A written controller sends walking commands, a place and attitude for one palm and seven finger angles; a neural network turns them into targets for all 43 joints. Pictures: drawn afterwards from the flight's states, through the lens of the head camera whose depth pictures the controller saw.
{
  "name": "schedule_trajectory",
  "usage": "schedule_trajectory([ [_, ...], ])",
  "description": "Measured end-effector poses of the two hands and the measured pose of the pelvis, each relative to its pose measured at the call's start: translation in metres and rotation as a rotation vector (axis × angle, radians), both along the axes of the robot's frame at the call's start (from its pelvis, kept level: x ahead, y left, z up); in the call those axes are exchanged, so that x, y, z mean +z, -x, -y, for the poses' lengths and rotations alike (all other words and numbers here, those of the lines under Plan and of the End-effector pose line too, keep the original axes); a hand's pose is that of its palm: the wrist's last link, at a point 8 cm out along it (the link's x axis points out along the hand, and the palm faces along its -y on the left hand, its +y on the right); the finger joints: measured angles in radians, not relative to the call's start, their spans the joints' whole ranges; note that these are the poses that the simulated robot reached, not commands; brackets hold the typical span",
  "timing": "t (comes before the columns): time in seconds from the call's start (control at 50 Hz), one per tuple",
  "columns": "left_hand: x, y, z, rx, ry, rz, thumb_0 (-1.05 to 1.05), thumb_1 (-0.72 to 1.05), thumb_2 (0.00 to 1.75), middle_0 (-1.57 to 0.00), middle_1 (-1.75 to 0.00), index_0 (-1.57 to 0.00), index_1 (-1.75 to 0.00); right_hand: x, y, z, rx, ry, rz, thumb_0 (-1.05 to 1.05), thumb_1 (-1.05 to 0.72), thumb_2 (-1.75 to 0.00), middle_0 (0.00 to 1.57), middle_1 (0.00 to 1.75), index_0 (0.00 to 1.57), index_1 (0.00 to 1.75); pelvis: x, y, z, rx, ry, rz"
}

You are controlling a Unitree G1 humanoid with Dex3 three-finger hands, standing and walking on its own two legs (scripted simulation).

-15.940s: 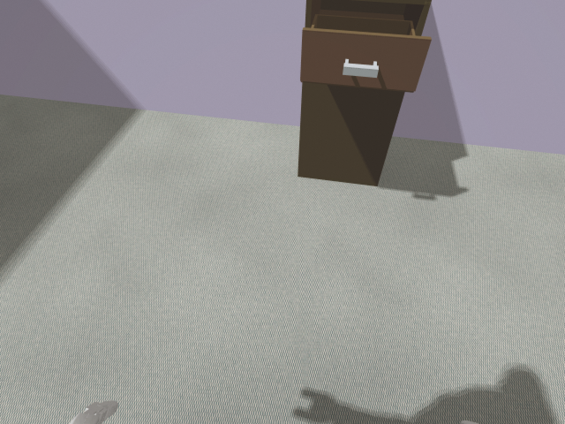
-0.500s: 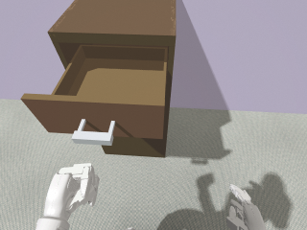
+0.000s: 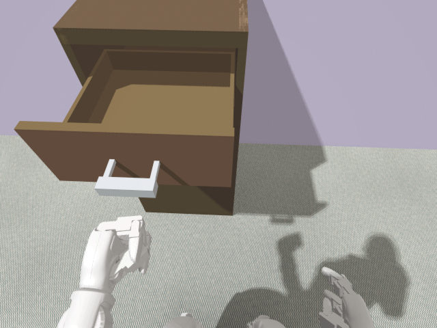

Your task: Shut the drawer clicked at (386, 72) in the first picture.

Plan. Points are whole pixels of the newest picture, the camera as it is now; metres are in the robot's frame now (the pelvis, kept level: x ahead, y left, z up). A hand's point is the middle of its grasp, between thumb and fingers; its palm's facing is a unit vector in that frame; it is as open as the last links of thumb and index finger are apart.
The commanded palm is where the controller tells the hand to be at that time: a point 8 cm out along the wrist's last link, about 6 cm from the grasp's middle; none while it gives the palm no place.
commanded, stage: bring the fist close to the handle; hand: left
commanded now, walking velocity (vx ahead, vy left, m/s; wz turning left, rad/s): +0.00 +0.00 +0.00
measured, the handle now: (130, 176) +0.37 +0.18 +0.07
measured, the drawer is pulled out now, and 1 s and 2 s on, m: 0.26 0.25 0.11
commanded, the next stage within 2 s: push the drawer shut in 0.20 s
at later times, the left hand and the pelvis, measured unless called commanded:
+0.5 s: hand (154, 247) +0.24 +0.11 +0.06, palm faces -0.06 -1.00 -0.06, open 3.3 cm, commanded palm +0.23 +0.18 +0.07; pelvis -0.01 -0.02 +0.00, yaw +1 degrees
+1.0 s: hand (156, 216) +0.30 +0.12 +0.06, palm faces -0.06 -1.00 -0.05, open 3.3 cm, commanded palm +0.29 +0.18 +0.07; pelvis +0.00 -0.02 +0.01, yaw +0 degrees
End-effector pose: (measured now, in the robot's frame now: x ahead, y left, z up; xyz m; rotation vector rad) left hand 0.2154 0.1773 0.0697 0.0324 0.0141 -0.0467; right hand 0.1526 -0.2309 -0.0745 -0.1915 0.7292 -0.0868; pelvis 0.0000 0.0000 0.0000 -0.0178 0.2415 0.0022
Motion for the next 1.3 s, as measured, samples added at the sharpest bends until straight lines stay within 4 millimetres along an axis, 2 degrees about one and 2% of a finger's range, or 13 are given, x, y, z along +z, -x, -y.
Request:
schedule_trajectory([
  [0.06, 0.003, 0.004, 0.002, 0.012, -0.001, 0.01, 0.02, 0.91, 0.9, -1.4, -1.6, -1.4, -1.6, 0.001, 0.0, 0.002, 0.003, -0.001, 0.006, 0.01, -0.91, -0.89, 0.2, 0.3, 0.21, 0.3, 0.0, 0.001, 0.002, 0.002, -0.001, 0.003],
  [0.2, -0.01, 0.009, 0.007, 0.002, -0.015, -0.029, 0.02, 0.9, 0.9, -1.4, -1.6, -1.4, -1.6, 0.001, -0.001, 0.009, 0.013, 0.01, 0.012, 0.01, -0.91, -0.89, 0.2, 0.3, 0.21, 0.3, -0.002, 0.005, 0.008, 0.006, -0.005, 0.003],
  [0.4, 0.002, 0.002, 0.006, 0.012, -0.027, 0.035, 0.02, 0.9, 0.9, -1.4, -1.6, -1.4, -1.6, -0.001, -0.002, 0.018, 0.01, 0.003, 0.02, 0.01, -0.91, -0.89, 0.2, 0.3, 0.2, 0.3, -0.002, 0.006, 0.017, 0.011, -0.007, 0.006],
  [0.52, -0.01, -0.014, 0.009, -0.014, -0.033, -0.016, 0.02, 0.9, 0.9, -1.4, -1.6, -1.4, -1.6, -0.004, 0.001, 0.024, -0.002, 0.008, -0.003, 0.01, -0.91, -0.89, 0.2, 0.3, 0.21, 0.3, -0.002, 0.006, 0.02, 0.009, -0.011, 0.003],
  [0.7, 0.004, -0.042, 0.0, 0.014, -0.026, 0.043, 0.02, 0.9, 0.9, -1.4, -1.6, -1.4, -1.6, -0.005, 0.008, 0.03, -0.026, 0.013, -0.044, 0.01, -0.91, -0.89, 0.2, 0.3, 0.2, 0.3, 0.003, 0.0, 0.021, 0.006, -0.014, -0.001],
  [0.84, -0.01, -0.054, 0.008, -0.028, -0.014, -0.027, 0.01, 0.9, 0.9, -1.4, -1.6, -1.4, -1.6, -0.005, 0.011, 0.031, -0.037, 0.019, -0.068, 0.01, -0.91, -0.89, 0.2, 0.3, 0.2, 0.3, 0.006, -0.001, 0.018, 0.001, -0.017, -0.002],
  [1.08, -0.01, -0.072, 0.002, -0.009, -0.02, 0.026, 0.05, 0.82, 0.89, -1.4, -1.6, -1.4, -1.6, -0.012, 0.015, 0.023, -0.027, 0.016, -0.101, 0.01, -0.91, -0.89, 0.2, 0.3, 0.2, 0.3, 0.004, 0.006, 0.014, 0.006, -0.012, -0.002],
  [1.3, -0.008, -0.105, 0.007, -0.007, -0.018, 0.008, 0.06, 0.85, 0.91, -1.4, -1.6, -1.4, -1.6, -0.017, 0.037, 0.021, -0.054, 0.006, -0.151, 0.01, -0.91, -0.89, 0.2, 0.3, 0.21, 0.3, 0.006, 0.013, 0.011, 0.0, -0.012, -0.002],
])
